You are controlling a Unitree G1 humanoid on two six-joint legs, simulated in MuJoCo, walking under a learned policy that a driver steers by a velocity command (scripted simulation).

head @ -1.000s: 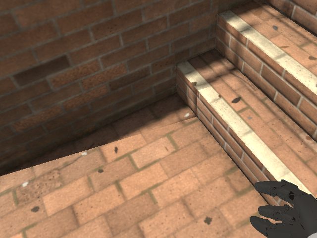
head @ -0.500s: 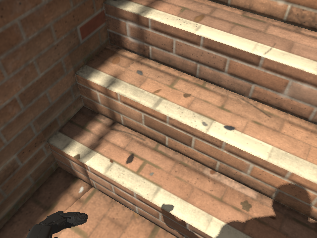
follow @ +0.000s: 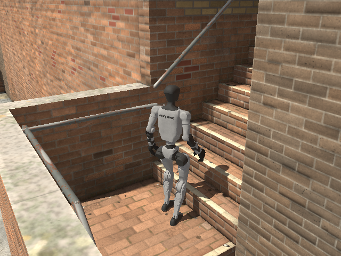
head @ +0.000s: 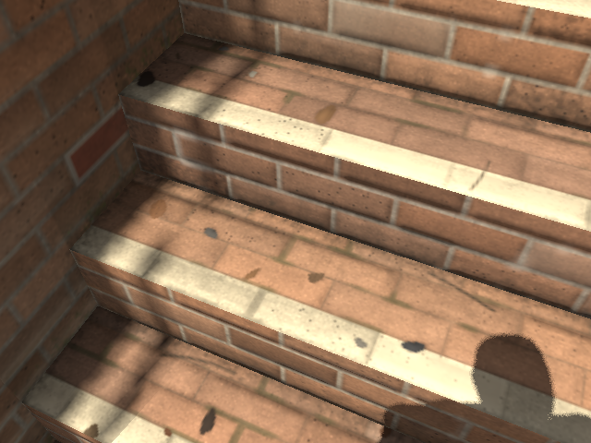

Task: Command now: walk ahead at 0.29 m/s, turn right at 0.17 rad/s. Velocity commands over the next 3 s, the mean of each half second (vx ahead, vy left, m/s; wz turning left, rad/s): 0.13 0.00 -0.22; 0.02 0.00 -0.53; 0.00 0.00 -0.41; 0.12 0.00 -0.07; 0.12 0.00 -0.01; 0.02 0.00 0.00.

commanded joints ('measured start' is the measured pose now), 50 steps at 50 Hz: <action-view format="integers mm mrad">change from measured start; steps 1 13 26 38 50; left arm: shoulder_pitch -71 12 -49 40 19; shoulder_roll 51 49 85 63 138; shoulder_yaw -2 -26 29 42 63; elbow -75 100 -15 -86 -145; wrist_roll -39 17 -3 3 11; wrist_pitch -30 74 64 100 87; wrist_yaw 9 47 58 17 59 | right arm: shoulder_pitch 247 145 146 144 -38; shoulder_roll -102 -45 -100 -144 -66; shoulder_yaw -26 -14 -70 -91 -77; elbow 16 69 -1 19 -122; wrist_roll -19 17 1 8 -2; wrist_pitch -45 25 89 106 103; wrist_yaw -23 -21 -49 -34 -9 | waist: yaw -132 -51 -64 -34 -19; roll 5 51 -33 -157 -117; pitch -108 1 -33 -17 -79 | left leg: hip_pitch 414 123 241 24 -271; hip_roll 132 122 103 201 -44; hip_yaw -135 -161 -6 178 -54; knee -195 -247 -24 233 674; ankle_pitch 548 -195 -63 -325 -334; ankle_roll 45 49 63 53 -44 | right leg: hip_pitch -168 38 -327 -12 174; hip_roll -133 -165 -172 -109 -328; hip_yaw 71 -13 180 -23 286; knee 324 -72 92 -106 0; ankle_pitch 608 138 195 59 838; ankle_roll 4 72 -32 1 -182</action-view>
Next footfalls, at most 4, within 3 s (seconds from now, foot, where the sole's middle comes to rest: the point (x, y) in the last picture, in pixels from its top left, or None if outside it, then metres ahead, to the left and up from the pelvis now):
0.02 left None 0.12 0.10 -0.77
0.26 right None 0.05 -0.09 -0.77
0.76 right None -0.02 -0.09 -0.77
1.28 left None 0.01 0.11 -0.77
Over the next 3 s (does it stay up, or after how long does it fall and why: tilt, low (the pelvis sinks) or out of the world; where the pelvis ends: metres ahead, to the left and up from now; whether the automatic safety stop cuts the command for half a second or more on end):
stays up -0.06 0.06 0.01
